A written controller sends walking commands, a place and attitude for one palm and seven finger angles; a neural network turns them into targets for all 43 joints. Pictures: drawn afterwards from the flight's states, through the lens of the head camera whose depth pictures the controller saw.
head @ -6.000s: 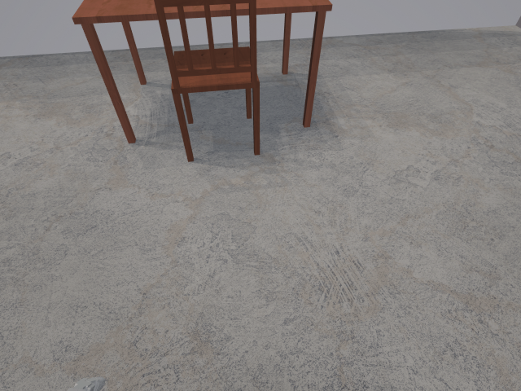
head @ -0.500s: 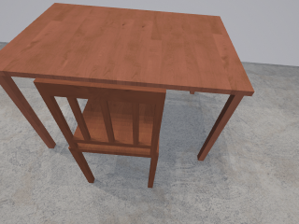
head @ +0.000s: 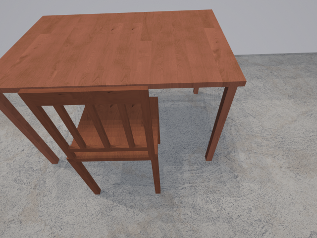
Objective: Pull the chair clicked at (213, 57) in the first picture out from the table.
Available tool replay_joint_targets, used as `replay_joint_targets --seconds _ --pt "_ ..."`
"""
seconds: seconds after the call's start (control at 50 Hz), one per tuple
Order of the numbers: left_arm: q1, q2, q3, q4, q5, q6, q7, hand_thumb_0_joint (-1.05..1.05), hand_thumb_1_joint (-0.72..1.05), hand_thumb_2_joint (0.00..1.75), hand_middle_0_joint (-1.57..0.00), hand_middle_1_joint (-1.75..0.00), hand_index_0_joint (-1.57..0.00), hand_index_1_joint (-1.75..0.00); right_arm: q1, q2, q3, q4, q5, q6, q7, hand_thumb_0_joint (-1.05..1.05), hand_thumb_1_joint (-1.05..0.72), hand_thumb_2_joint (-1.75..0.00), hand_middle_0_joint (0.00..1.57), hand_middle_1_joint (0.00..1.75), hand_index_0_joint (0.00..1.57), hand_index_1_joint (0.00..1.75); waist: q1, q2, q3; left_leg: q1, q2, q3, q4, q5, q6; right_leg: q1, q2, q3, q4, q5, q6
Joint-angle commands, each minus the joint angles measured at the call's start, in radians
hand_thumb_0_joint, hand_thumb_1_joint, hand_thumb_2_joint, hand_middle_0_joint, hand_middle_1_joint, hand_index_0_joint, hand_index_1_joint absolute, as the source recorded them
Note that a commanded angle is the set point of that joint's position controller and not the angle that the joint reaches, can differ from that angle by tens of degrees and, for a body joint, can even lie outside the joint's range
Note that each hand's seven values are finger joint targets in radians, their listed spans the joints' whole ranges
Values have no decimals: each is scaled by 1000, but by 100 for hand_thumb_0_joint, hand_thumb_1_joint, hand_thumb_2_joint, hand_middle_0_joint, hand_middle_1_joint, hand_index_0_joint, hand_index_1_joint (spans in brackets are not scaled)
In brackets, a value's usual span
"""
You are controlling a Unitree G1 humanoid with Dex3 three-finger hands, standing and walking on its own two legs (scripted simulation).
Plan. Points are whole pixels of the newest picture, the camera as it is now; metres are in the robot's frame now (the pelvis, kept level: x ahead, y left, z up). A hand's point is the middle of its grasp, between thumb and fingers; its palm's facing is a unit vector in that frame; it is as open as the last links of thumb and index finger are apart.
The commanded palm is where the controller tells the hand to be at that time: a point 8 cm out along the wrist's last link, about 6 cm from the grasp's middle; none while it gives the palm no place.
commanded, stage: come to a stop and stand still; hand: left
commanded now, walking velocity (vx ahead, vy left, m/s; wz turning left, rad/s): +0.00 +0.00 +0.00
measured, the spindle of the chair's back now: (99, 127) +0.50 +0.26 -0.09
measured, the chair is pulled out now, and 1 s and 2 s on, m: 0.00 0.00 0.00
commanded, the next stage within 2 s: look again from close up in 0.32 s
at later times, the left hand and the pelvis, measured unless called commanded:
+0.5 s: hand out of the picture -0.04 +0.17 -0.17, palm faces +0.03 -0.98 -0.20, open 7.4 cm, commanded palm none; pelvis -0.02 +0.00 +0.00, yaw +1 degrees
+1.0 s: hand out of the picture +0.01 +0.19 -0.17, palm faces +0.03 -0.98 -0.21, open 7.4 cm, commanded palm none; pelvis +0.00 +0.02 +0.00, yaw +0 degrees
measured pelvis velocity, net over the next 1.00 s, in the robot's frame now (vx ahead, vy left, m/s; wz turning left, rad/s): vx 0.00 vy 0.02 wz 0.00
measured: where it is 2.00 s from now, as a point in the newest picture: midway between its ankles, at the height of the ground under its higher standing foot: outside the picture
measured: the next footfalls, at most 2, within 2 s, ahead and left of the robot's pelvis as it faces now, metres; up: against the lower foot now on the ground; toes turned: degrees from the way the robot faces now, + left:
left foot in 0.06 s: +0.02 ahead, +0.13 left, +0.00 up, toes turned +3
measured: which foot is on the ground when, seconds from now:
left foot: up 0.00-0.04, down 0.06-1.00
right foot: down 0.00-1.00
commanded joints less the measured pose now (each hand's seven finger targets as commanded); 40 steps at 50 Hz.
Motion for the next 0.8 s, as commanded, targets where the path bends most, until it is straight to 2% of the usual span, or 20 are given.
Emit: replay_joint_targets --seconds 0.0,0.02,0.04,0.06,0.08,0.1,0.18,0.24,0.32,0.38,0.4,0.42,0.44,0.46,0.48,0.5,0.54,0.58,0.66,0.78 --pt "12 149 22 -16 -16 -32 9 0 90 90 -20 -30 -20 -30 49 -7 28 -3 2 -48 -16 0 -90 -90 20 30 20 30 -5 -149 -35 161 17 -18 -321 177 -4 18 -166 147 -141 305 -72" --pt "18 129 18 -8 -22 -33 8 0 90 90 -20 -30 -20 -30 64 -23 32 14 -1 -59 -19 0 -90 -90 20 30 20 30 2 -76 -42 210 65 -72 -359 326 12 0 -124 123 -124 267 -37" --pt "23 109 14 -2 -24 -32 7 0 90 90 -20 -30 -20 -30 52 -42 36 19 -4 -65 -23 0 -90 -90 20 30 20 30 19 -38 -37 207 106 -100 -365 387 25 7 -90 108 -134 229 -12" --pt "24 103 12 8 -24 -35 6 0 90 90 -20 -30 -20 -30 59 -51 39 29 -5 -69 -28 0 -90 -90 20 30 20 30 22 -26 -52 199 117 -97 -351 422 28 40 -82 102 -137 251 -6" --pt "17 107 14 22 -24 -27 8 0 90 90 -20 -30 -20 -30 52 -44 40 48 -3 -75 -28 0 -90 -90 20 30 20 30 28 84 -61 172 119 -111 -379 433 35 88 -80 78 -123 217 2" --pt "9 115 13 31 -24 -25 7 0 90 90 -20 -30 -20 -30 45 -38 45 53 -1 -75 -27 0 -90 -90 20 30 20 30 31 104 -53 149 118 -109 -406 398 36 118 -76 68 -131 187 7" --pt "12 109 6 56 -22 -26 3 0 90 90 -20 -30 -20 -30 67 -26 47 61 0 -70 -27 0 -90 -90 20 30 20 30 26 10 12 126 94 -94 -440 240 23 104 -79 79 -188 142 0" --pt "19 104 3 62 -20 -26 3 0 90 90 -20 -30 -20 -30 92 -18 48 67 -2 -64 -25 0 -90 -90 20 30 20 30 16 -21 57 111 76 -84 -452 149 18 59 -81 95 -220 56 1" --pt "34 95 4 61 -18 -28 4 0 90 90 -20 -30 -20 -30 121 -11 45 69 -4 -60 -23 0 -90 -90 20 30 20 30 8 -66 76 124 63 -70 -445 112 20 2 -83 110 -247 -24 3" --pt "51 90 4 61 -17 -31 4 0 90 90 -20 -30 -20 -30 137 -6 45 69 -2 -62 -23 0 -90 -90 20 30 20 30 4 -85 65 140 63 -65 -437 128 23 -7 -83 112 -252 -26 3" --pt "122 98 -9 76 1 -66 43 0 90 90 -20 -30 -20 -30 47 -52 48 4 1 -85 -6 0 -90 -90 20 30 20 30 37 -45 79 52 70 -17 -227 192 -5 21 -138 126 -184 325 8" --pt "93 152 3 30 -8 -73 36 0 90 90 -20 -30 -20 -30 109 8 50 -28 -1 -73 -2 0 -90 -90 20 30 20 30 -16 -47 -17 90 28 -33 -223 61 2 12 -182 184 -213 104 -32" --pt "59 142 0 14 -8 -73 28 0 90 90 -20 -30 -20 -30 151 3 50 -23 -4 -75 0 0 -90 -90 20 30 20 30 -33 -53 -28 122 30 -33 -222 78 9 -54 -162 160 -214 -105 -51" --pt "52 126 2 0 -6 -70 23 0 90 90 -20 -30 -20 -30 182 2 51 -26 -7 -79 2 0 -90 -90 20 30 20 30 -41 -35 -28 123 33 -41 -240 115 16 -80 -133 135 -189 -141 -51" --pt "44 124 1 -7 -8 -64 18 0 90 90 -20 -30 -20 -30 191 0 54 -28 -11 -80 0 0 -90 -90 20 30 20 30 -38 8 -23 115 41 -44 -261 114 27 -84 -109 106 -161 -136 -47" --pt "52 108 0 -9 -10 -61 15 0 90 90 -20 -30 -20 -30 185 -4 55 -39 -9 -82 -1 0 -90 -90 20 30 20 30 -30 14 11 68 50 -68 -293 107 35 -74 -90 98 -142 -122 -39" --pt "74 89 -7 -3 -11 -59 9 0 90 90 -20 -30 -20 -30 166 -14 58 -49 -5 -84 -5 0 -90 -90 20 30 20 30 -14 -41 53 24 55 -85 -330 100 43 -51 -76 95 -135 -94 -30" --pt "79 88 -9 -1 -11 -56 6 0 90 90 -20 -30 -20 -30 164 -21 61 -49 -5 -87 -7 0 -90 -90 20 30 20 30 -10 -41 71 21 59 -92 -353 108 47 -40 -71 91 -129 -63 -28" --pt "94 83 -12 3 -15 -55 5 0 90 90 -20 -30 -20 -30 160 -35 65 -36 -3 -91 -9 0 -90 -90 20 30 20 30 -1 -63 63 40 57 -90 -368 128 49 -12 -73 93 -125 -11 -21" --pt "83 95 -11 9 -15 -54 4 0 90 90 -20 -30 -20 -30 153 -37 68 -4 -3 -98 -12 0 -90 -90 20 30 20 30 4 -47 38 78 65 -82 -378 222 48 33 -77 78 -109 100 -16"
